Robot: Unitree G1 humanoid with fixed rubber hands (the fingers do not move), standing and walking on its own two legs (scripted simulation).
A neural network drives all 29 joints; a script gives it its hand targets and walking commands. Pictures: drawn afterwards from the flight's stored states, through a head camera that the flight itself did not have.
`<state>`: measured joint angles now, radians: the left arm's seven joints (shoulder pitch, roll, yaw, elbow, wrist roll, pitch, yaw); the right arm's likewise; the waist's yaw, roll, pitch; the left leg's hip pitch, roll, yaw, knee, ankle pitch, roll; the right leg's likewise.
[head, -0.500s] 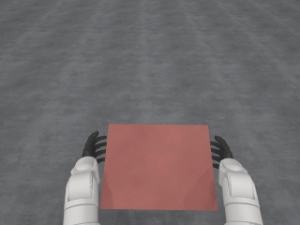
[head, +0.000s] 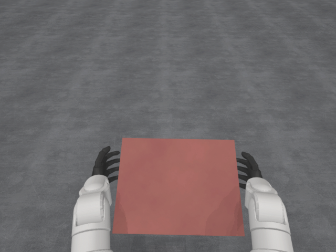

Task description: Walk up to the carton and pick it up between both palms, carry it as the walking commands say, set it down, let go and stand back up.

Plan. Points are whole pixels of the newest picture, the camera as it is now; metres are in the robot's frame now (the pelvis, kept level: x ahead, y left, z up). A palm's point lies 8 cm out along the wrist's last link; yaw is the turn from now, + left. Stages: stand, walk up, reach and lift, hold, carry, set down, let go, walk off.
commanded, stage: carry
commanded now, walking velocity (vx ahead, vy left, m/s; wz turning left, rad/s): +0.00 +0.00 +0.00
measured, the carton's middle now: (176, 187) +0.31 +0.00 -0.08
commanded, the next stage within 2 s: none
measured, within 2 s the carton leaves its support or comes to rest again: neither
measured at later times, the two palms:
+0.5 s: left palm (105, 169) +0.29 +0.18 +0.04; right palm (254, 174) +0.29 -0.19 +0.04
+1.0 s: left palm (110, 160) +0.32 +0.17 +0.04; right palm (253, 166) +0.31 -0.19 +0.04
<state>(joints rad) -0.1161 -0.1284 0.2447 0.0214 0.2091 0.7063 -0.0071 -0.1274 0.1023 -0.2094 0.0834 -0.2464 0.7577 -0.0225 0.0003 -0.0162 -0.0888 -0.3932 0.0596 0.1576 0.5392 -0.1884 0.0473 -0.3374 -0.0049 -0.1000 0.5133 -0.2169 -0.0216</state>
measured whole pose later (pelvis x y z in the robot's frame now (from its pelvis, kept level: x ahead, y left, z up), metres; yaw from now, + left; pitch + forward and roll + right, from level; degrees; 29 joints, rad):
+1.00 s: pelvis +0.05 -0.01 +0.00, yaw -1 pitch +4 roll -1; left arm -0.11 -0.12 0.24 -0.03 0.20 0.75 0.00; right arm -0.10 0.11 -0.19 0.00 -0.24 0.81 -0.04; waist 0.01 -0.01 -0.09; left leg -0.35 0.08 0.16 0.56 -0.27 0.01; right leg -0.28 0.02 -0.09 0.51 -0.29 -0.04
